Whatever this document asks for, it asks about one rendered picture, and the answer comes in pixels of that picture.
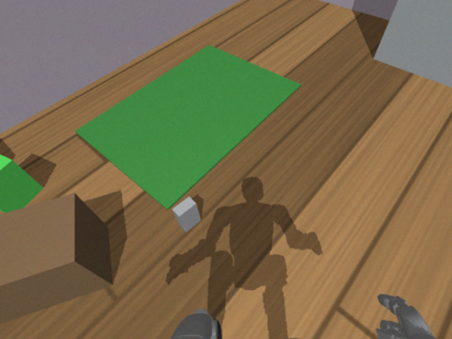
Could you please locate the right robot hand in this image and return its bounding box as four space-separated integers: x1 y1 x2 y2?
376 294 433 339

